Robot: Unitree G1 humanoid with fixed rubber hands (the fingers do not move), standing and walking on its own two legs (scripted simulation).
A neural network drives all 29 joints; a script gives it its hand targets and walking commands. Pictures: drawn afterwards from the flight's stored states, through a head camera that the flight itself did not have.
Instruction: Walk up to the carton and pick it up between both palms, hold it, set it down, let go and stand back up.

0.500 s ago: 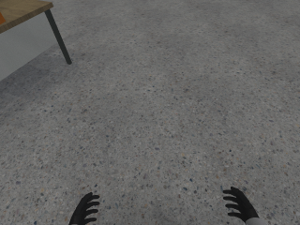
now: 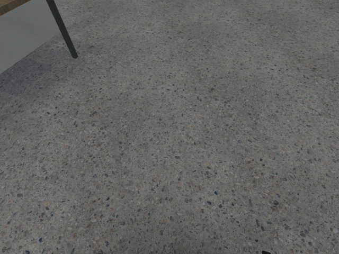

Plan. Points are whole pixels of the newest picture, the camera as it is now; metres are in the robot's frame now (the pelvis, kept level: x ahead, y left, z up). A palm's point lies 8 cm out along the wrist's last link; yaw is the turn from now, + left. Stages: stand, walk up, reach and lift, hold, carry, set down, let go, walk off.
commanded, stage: stand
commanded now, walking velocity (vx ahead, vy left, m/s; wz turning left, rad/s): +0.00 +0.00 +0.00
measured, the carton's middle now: out of the picture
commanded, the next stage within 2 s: walk up in 0.90 s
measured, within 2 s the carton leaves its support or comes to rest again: neither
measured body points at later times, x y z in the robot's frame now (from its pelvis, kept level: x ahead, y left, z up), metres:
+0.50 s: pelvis +0.01 +0.00 +0.01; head +0.03 +0.01 +0.46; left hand +0.02 +0.21 -0.15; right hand +0.02 -0.21 -0.15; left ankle -0.01 +0.12 -0.72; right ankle -0.01 -0.12 -0.72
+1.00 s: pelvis +0.02 +0.01 +0.02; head +0.04 +0.01 +0.47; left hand +0.00 +0.21 -0.15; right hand +0.00 -0.19 -0.15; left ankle -0.01 +0.12 -0.72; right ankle -0.01 -0.12 -0.72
